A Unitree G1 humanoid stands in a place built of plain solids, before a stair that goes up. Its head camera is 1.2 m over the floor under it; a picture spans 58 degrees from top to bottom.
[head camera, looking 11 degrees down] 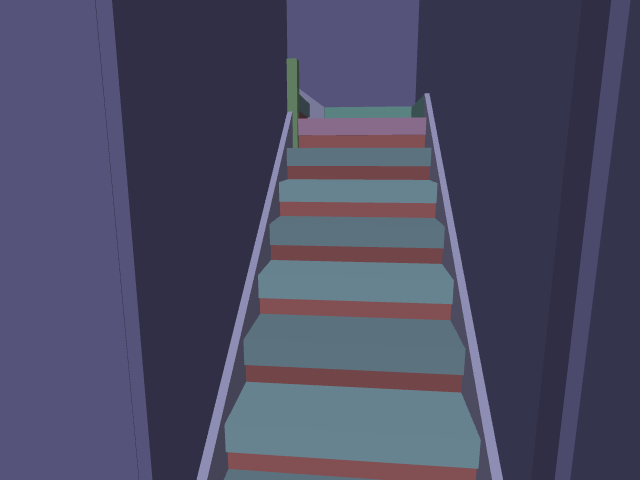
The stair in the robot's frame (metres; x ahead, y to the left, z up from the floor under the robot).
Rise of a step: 0.18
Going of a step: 0.25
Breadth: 0.80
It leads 6 degrees to the right of straight ahead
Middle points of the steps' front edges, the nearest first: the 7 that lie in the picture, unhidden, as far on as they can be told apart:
1.22 -0.09 0.35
1.46 -0.11 0.53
1.71 -0.14 0.71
1.96 -0.16 0.89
2.21 -0.19 1.07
2.45 -0.21 1.24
2.70 -0.25 1.42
